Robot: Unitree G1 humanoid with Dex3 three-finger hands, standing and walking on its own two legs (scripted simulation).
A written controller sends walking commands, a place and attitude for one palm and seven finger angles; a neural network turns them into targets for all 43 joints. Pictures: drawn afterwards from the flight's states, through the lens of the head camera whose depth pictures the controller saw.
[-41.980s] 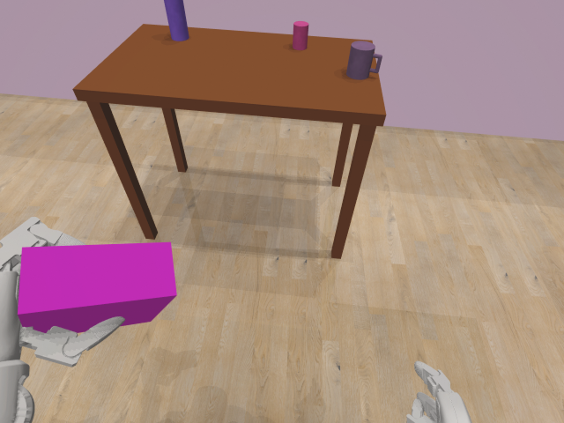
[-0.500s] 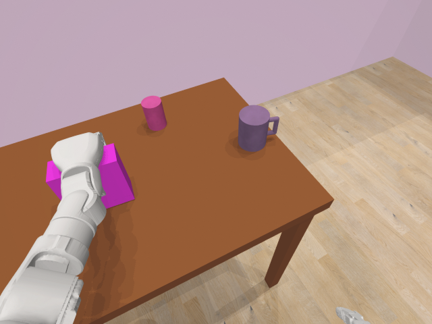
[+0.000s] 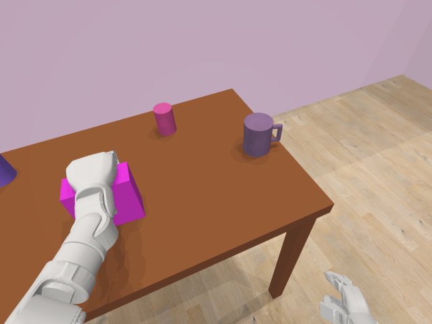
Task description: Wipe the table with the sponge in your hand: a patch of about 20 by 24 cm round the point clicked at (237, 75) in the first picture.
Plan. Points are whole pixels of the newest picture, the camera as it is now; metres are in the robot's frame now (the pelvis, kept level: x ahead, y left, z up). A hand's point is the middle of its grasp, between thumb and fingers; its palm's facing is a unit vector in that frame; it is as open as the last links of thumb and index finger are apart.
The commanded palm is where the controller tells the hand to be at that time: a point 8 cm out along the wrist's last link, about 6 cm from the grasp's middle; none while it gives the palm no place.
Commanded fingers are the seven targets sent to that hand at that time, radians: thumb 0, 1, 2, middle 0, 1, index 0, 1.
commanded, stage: wipe back along the middle lane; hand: left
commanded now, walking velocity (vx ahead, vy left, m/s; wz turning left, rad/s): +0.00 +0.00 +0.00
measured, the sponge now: (109, 205) +0.35 +0.28 +0.00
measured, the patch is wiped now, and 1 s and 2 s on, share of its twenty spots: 0.45 0.50 0.70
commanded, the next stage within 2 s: slide across to the third lane in 0.96 s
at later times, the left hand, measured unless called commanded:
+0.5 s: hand (107, 201) +0.32 +0.26 +0.05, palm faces +0.02 -0.05 -1.00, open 10.1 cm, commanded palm +0.27 +0.23 +0.09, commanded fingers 0.00 0.10 1.30 -1.20 -1.60 -1.20 -1.60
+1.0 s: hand (110, 227) +0.27 +0.23 +0.06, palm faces +0.06 -0.08 -0.99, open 10.1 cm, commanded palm +0.22 +0.20 +0.08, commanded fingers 0.00 0.10 1.30 -1.20 -1.60 -1.20 -1.60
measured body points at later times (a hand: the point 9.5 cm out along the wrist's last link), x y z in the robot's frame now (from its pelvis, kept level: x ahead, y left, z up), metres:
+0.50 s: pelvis +0.01 +0.01 +0.00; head +0.00 -0.02 +0.45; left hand +0.32 +0.25 +0.11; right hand +0.22 -0.22 -0.10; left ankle -0.02 +0.09 -0.74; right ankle -0.01 -0.08 -0.74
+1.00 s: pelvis -0.01 +0.00 +0.00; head -0.03 -0.03 +0.44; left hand +0.26 +0.23 +0.11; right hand +0.25 -0.19 -0.07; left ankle -0.02 +0.09 -0.74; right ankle -0.01 -0.08 -0.74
